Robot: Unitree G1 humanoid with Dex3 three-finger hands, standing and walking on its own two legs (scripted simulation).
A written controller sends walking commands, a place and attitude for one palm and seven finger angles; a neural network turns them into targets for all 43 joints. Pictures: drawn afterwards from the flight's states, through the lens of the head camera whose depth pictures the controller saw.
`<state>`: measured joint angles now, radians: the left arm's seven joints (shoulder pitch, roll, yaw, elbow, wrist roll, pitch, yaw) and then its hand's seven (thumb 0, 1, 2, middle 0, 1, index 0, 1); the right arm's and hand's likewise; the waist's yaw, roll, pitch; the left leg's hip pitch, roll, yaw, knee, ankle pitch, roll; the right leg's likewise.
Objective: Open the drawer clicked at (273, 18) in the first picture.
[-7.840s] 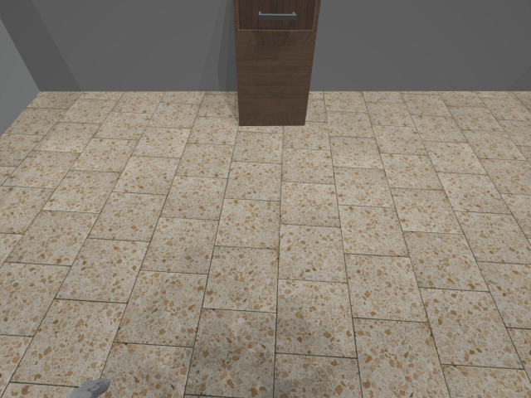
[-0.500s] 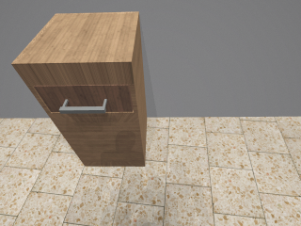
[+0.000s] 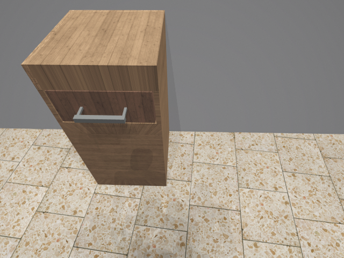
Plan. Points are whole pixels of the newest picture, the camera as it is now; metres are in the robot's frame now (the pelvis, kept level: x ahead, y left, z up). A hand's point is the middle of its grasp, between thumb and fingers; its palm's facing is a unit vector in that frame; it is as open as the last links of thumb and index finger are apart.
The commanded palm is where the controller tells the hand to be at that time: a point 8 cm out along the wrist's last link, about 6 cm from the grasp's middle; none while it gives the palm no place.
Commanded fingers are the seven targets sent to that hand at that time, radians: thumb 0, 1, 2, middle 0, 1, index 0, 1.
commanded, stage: look again from close up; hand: left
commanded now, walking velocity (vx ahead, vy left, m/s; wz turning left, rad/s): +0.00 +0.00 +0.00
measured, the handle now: (101, 114) +0.60 +0.31 -0.09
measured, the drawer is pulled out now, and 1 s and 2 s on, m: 0.00 0.00 0.00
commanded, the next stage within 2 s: shuffle to correct the standing spot in 0.40 s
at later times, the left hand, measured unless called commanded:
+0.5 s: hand out of the picture -0.01 +0.20 -0.17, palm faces +0.03 -0.98 -0.17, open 7.4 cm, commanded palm none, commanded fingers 0.00 0.90 0.90 -0.20 -0.30 -0.20 -0.30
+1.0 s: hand out of the picture +0.03 +0.22 -0.19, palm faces +0.07 -0.99 -0.14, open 7.4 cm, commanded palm none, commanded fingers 0.00 0.90 0.90 -0.20 -0.30 -0.20 -0.30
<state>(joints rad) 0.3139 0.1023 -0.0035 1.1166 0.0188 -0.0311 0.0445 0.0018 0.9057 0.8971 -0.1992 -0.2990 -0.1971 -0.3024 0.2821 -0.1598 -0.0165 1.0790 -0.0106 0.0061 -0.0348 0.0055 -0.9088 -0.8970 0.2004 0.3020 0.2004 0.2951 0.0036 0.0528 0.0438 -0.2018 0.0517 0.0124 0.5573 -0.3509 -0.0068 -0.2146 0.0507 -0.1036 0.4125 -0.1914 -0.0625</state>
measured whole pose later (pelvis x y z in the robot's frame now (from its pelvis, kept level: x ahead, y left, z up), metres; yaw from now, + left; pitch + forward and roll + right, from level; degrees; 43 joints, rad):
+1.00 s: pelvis +0.07 +0.07 -0.01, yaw +1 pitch +1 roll -1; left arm 0.36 0.12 0.03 1.11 0.03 0.01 0.02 0.00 0.90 0.90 -0.20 -0.30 -0.20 -0.30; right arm 0.35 -0.14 0.00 1.07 -0.03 -0.06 -0.04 0.00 -0.91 -0.90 0.20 0.30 0.20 0.29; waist 0.00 -0.01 0.01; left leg -0.17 -0.04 0.10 0.53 -0.37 0.09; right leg -0.39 -0.06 -0.07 0.96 -0.50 -0.03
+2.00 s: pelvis +0.07 +0.06 +0.00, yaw +2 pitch -1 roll +1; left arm 0.36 0.12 0.00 1.09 0.02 0.01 0.01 0.00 0.91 0.90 -0.20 -0.30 -0.19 -0.30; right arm 0.29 -0.16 0.00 1.07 -0.02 0.01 -0.03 0.01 -0.93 -0.90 0.20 0.30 0.20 0.30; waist 0.03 0.01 0.01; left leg -0.22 -0.01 0.03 0.46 -0.23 0.01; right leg -0.27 -0.02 -0.05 0.49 -0.20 -0.02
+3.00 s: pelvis +0.06 +0.08 -0.03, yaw +1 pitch +4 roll +2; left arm 0.34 0.28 -0.08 0.08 0.74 -0.01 0.36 0.01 0.75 0.83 -0.21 -0.40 -0.20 -0.41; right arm 0.18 -0.28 -0.03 0.61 -0.03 -0.16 -0.02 0.02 -0.91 -0.90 0.20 0.30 0.20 0.30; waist -0.01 0.05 -0.09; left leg -0.43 -0.04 0.07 0.71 -0.34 0.04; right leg -0.51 0.00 0.08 0.76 -0.32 -0.01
